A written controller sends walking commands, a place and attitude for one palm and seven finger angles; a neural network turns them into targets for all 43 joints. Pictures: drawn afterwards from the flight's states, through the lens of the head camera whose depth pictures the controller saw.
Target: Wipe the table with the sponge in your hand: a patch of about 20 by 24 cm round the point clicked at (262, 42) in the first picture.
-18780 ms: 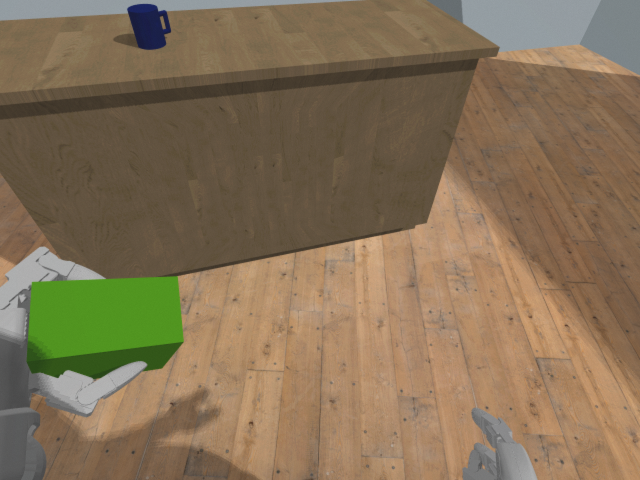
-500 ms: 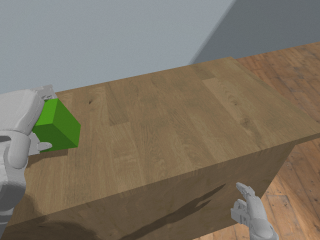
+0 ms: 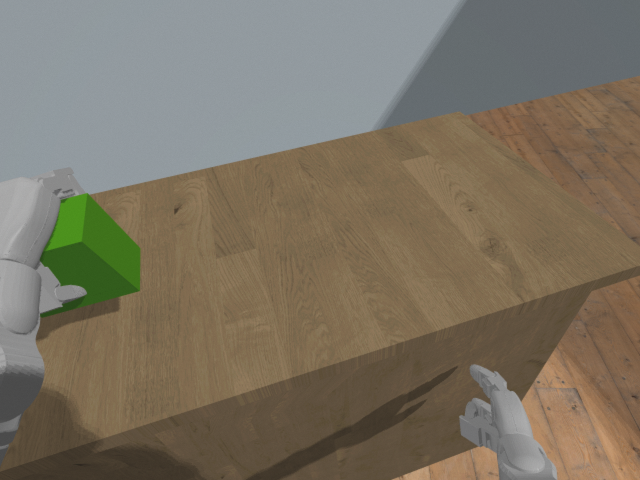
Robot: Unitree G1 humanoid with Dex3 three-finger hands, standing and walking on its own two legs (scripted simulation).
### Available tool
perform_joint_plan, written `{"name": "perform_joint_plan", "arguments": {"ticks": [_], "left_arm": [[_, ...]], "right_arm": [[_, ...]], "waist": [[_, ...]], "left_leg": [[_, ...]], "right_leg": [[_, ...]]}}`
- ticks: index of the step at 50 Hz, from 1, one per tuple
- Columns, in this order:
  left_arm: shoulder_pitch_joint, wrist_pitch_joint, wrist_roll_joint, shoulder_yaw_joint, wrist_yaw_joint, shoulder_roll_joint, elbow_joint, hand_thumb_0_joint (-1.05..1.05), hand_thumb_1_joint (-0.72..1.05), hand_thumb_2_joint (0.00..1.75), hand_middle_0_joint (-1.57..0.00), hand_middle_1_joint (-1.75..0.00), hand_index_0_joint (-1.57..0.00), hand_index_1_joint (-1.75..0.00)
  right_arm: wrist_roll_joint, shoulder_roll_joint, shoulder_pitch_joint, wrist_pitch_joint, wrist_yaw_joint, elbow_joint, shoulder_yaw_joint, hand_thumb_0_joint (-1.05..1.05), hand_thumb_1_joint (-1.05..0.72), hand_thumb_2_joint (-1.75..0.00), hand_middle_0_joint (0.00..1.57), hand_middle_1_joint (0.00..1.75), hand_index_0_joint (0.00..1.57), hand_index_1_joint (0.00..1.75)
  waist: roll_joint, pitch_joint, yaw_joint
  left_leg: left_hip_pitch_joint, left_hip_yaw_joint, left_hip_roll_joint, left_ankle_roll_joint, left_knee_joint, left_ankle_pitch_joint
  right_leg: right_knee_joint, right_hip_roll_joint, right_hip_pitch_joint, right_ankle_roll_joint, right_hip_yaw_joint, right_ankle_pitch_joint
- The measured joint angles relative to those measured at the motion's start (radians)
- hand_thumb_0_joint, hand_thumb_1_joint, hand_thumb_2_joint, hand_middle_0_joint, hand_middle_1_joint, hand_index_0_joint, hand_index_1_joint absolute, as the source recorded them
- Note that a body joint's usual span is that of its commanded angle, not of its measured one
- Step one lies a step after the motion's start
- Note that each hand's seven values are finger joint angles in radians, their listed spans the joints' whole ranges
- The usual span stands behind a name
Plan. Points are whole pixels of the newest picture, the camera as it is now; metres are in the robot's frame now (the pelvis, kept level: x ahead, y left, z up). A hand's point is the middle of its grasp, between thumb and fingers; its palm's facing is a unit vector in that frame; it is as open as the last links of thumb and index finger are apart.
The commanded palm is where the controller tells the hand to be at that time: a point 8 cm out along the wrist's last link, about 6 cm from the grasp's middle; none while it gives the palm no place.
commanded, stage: move the sponge above the wiping area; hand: left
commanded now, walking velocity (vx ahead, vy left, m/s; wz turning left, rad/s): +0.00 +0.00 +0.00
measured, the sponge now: (73, 266) +0.25 +0.33 +0.18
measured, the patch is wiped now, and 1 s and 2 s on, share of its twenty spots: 0.25 0.25 0.25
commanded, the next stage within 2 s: lower the sponge onto the table in 1.74 s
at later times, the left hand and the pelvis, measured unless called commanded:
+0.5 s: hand (52, 259) +0.23 +0.33 +0.21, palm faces +0.21 +0.00 -0.98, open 10.2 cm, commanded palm +0.17 +0.31 +0.25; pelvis +0.00 -0.02 +0.00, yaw +1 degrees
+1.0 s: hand (60, 285) +0.21 +0.32 +0.19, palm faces +0.15 -0.04 -0.99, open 10.2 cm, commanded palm +0.17 +0.30 +0.25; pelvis -0.01 -0.02 +0.00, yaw +1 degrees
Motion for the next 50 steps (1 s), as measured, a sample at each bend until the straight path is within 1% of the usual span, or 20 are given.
{"name": "perform_joint_plan", "arguments": {"ticks": [3, 6, 9, 11, 13, 16, 18, 21, 23, 26, 28, 31, 33, 36, 39, 40, 42, 45, 47, 50], "left_arm": [[0.062, 0.048, -0.021, 0.043, -0.027, -0.009, -0.03, 0.0, -0.51, 1.02, -0.7, -1.31, -0.74, -1.31], [0.147, 0.06, -0.036, 0.024, -0.057, -0.031, -0.062, 0.0, -0.51, 1.03, -0.7, -1.31, -0.74, -1.31], [0.192, 0.048, -0.026, -0.038, -0.082, -0.04, -0.077, 0.0, -0.51, 1.03, -0.7, -1.31, -0.74, -1.31], [0.189, 0.023, 0.0, -0.082, -0.084, -0.037, -0.079, 0.0, -0.51, 1.03, -0.7, -1.31, -0.74, -1.31], [0.166, -0.009, 0.026, -0.111, -0.071, -0.025, -0.082, 0.0, -0.51, 1.03, -0.7, -1.31, -0.74, -1.31], [0.113, -0.062, 0.044, -0.104, -0.029, -0.004, -0.056, 0.0, -0.51, 1.03, -0.7, -1.31, -0.74, -1.31], [0.058, -0.062, 0.038, -0.085, -0.011, 0.009, -0.015, 0.0, -0.51, 1.03, -0.7, -1.31, -0.74, -1.31], [-0.022, -0.025, 0.016, -0.042, -0.008, 0.013, 0.064, 0.0, -0.51, 1.03, -0.7, -1.31, -0.74, -1.31], [-0.036, 0.006, 0.007, -0.009, -0.024, 0.015, 0.092, 0.0, -0.51, 1.03, -0.7, -1.31, -0.74, -1.31], [0.004, 0.037, 0.001, 0.009, -0.061, 0.007, 0.084, 0.0, -0.51, 1.03, -0.7, -1.31, -0.74, -1.31], [0.049, 0.042, -0.001, -0.006, -0.085, -0.008, 0.057, 0.0, -0.51, 1.03, -0.7, -1.31, -0.74, -1.31], [0.116, 0.011, 0.0, -0.049, -0.115, -0.022, 0.014, 0.0, -0.51, 1.03, -0.7, -1.31, -0.74, -1.31], [0.14, -0.018, 0.01, -0.076, -0.122, -0.009, -0.012, 0.0, -0.51, 1.03, -0.7, -1.31, -0.74, -1.31], [0.133, -0.083, 0.02, -0.082, -0.084, 0.015, -0.023, 0.0, -0.51, 1.03, -0.7, -1.31, -0.74, -1.31], [0.1, -0.113, 0.01, -0.046, -0.029, 0.031, -0.013, 0.0, -0.51, 1.03, -0.7, -1.31, -0.74, -1.31], [0.085, -0.11, 0.003, -0.03, -0.013, 0.032, -0.004, 0.0, -0.51, 1.03, -0.7, -1.31, -0.74, -1.31], [0.045, -0.084, -0.009, -0.003, 0.003, 0.029, 0.027, 0.0, -0.51, 1.03, -0.7, -1.31, -0.74, -1.31], [0.01, -0.036, -0.021, 0.031, -0.005, 0.019, 0.073, 0.0, -0.51, 1.03, -0.7, -1.31, -0.74, -1.31], [0.016, -0.007, -0.021, 0.035, -0.024, 0.01, 0.085, 0.0, -0.51, 1.03, -0.7, -1.31, -0.74, -1.31], [0.053, 0.008, -0.018, 0.002, -0.058, -0.02, 0.075, 0.0, -0.51, 1.03, -0.7, -1.31, -0.74, -1.31]], "right_arm": [[0.007, -0.006, 0.002, 0.01, 0.017, -0.032, 0.008, 0.01, -0.9, -0.9, 0.2, 0.3, 0.19, 0.29], [0.01, -0.02, 0.012, 0.011, 0.02, -0.056, 0.007, 0.01, -0.9, -0.9, 0.2, 0.3, 0.19, 0.29], [0.004, -0.035, 0.021, 0.001, 0.01, -0.057, 0.005, 0.01, -0.9, -0.9, 0.2, 0.3, 0.2, 0.29], [-0.008, -0.043, 0.03, -0.007, 0.001, -0.05, 0.0, 0.01, -0.9, -0.9, 0.2, 0.3, 0.2, 0.29], [-0.016, -0.048, 0.033, -0.02, -0.009, -0.037, -0.003, 0.01, -0.9, -0.9, 0.2, 0.3, 0.2, 0.29], [-0.019, -0.039, 0.026, -0.031, -0.015, -0.017, -0.007, 0.02, -0.9, -0.9, 0.2, 0.3, 0.2, 0.29], [-0.01, -0.028, 0.017, -0.027, -0.019, -0.003, -0.005, 0.01, -0.9, -0.9, 0.2, 0.3, 0.2, 0.29], [-0.003, -0.017, 0.002, -0.018, -0.014, 0.005, 0.0, 0.01, -0.9, -0.9, 0.2, 0.3, 0.2, 0.29], [0.003, -0.013, -0.007, -0.013, -0.009, -0.002, 0.008, 0.01, -0.9, -0.9, 0.2, 0.3, 0.2, 0.29], [0.007, -0.017, -0.002, -0.009, -0.001, -0.032, 0.009, 0.01, -0.9, -0.9, 0.2, 0.3, 0.2, 0.29], [0.009, -0.026, 0.005, -0.012, 0.001, -0.047, 0.009, 0.01, -0.9, -0.9, 0.2, 0.3, 0.2, 0.29], [0.001, -0.037, 0.018, -0.015, -0.001, -0.056, 0.005, 0.01, -0.9, -0.9, 0.2, 0.3, 0.2, 0.29], [-0.006, -0.042, 0.026, -0.018, -0.006, -0.051, 0.004, 0.01, -0.9, -0.9, 0.2, 0.3, 0.2, 0.29], [-0.017, -0.044, 0.041, -0.027, -0.012, -0.038, -0.007, 0.01, -0.9, -0.9, 0.2, 0.3, 0.2, 0.29], [-0.014, -0.041, 0.046, -0.036, -0.014, -0.021, -0.015, 0.01, -0.9, -0.9, 0.2, 0.3, 0.2, 0.29], [-0.013, -0.039, 0.044, -0.035, -0.013, -0.016, -0.018, 0.01, -0.9, -0.9, 0.2, 0.3, 0.2, 0.29], [-0.004, -0.036, 0.037, -0.031, -0.011, -0.006, -0.017, 0.02, -0.9, -0.9, 0.2, 0.3, 0.2, 0.29], [0.002, -0.031, 0.025, -0.024, -0.01, -0.011, -0.011, 0.02, -0.9, -0.9, 0.2, 0.3, 0.2, 0.29], [0.01, -0.03, 0.02, -0.022, -0.011, -0.023, -0.006, 0.02, -0.9, -0.9, 0.2, 0.3, 0.2, 0.29], [0.011, -0.033, 0.019, -0.027, -0.011, -0.044, -0.003, 0.02, -0.9, -0.9, 0.2, 0.3, 0.2, 0.29]], "waist": [[0.011, -0.007, -0.019], [0.017, -0.007, -0.027], [0.009, 0.003, -0.014], [0.001, 0.012, 0.001], [-0.001, 0.02, 0.02], [-0.002, 0.019, 0.03], [-0.004, 0.014, 0.032], [-0.003, 0.006, 0.018], [0.002, 0.001, 0.005], [0.012, -0.005, -0.019], [0.018, -0.007, -0.026], [0.015, -0.007, -0.03], [0.006, 0.001, -0.02], [-0.004, 0.012, -0.003], [-0.001, 0.017, 0.013], [0.002, 0.015, 0.014], [0.006, 0.01, 0.015], [0.014, -0.001, 0.004], [0.018, -0.005, -0.005], [0.025, -0.008, -0.015]], "left_leg": [[-0.019, 0.005, 0.003, 0.0, 0.002, 0.001], [-0.038, 0.003, 0.003, 0.001, 0.015, -0.003], [-0.046, -0.001, 0.003, 0.0, 0.03, -0.01], [-0.04, -0.009, 0.001, -0.002, 0.035, -0.012], [-0.029, -0.013, 0.002, -0.004, 0.04, -0.016], [-0.013, -0.021, 0.005, -0.01, 0.036, -0.016], [-0.007, -0.021, 0.009, -0.014, 0.03, -0.013], [-0.013, -0.023, 0.012, -0.019, 0.025, -0.008], [-0.023, -0.017, 0.016, -0.021, 0.025, -0.006], [-0.038, -0.014, 0.016, -0.021, 0.028, -0.006], [-0.045, -0.011, 0.016, -0.02, 0.032, -0.007], [-0.052, -0.011, 0.013, -0.018, 0.042, -0.012], [-0.049, -0.009, 0.013, -0.019, 0.05, -0.017], [-0.036, -0.014, 0.015, -0.023, 0.056, -0.022], [-0.023, -0.015, 0.021, -0.027, 0.057, -0.025], [-0.021, -0.016, 0.022, -0.028, 0.056, -0.024], [-0.022, -0.019, 0.022, -0.029, 0.053, -0.021], [-0.034, -0.022, 0.02, -0.028, 0.05, -0.014], [-0.043, -0.023, 0.018, -0.027, 0.047, -0.01], [-0.052, -0.023, 0.014, -0.024, 0.047, -0.007]], "right_leg": [[-0.001, 0.003, -0.019, 0.0, 0.004, 0.004], [0.008, 0.004, -0.036, 0.001, 0.001, 0.001], [0.027, 0.003, -0.044, -0.002, -0.003, -0.008], [0.035, 0.001, -0.037, -0.006, -0.011, -0.016], [0.038, 0.003, -0.024, -0.011, -0.015, -0.02], [0.029, 0.005, -0.005, -0.014, -0.022, -0.019], [0.022, 0.009, 0.001, -0.018, -0.022, -0.015], [0.017, 0.012, -0.005, -0.021, -0.024, -0.008], [0.017, 0.016, -0.017, -0.022, -0.019, -0.005], [0.021, 0.016, -0.033, -0.021, -0.016, -0.003], [0.027, 0.017, -0.042, -0.021, -0.013, -0.005], [0.045, 0.014, -0.052, -0.02, -0.014, -0.014], [0.058, 0.015, -0.052, -0.023, -0.012, -0.022], [0.06, 0.016, -0.036, -0.028, -0.018, -0.027], [0.05, 0.023, -0.019, -0.031, -0.018, -0.022], [0.046, 0.023, -0.015, -0.031, -0.019, -0.02], [0.041, 0.023, -0.014, -0.03, -0.021, -0.016], [0.038, 0.02, -0.026, -0.028, -0.025, -0.011], [0.039, 0.018, -0.035, -0.026, -0.025, -0.009], [0.041, 0.015, -0.045, -0.024, -0.026, -0.008]]}}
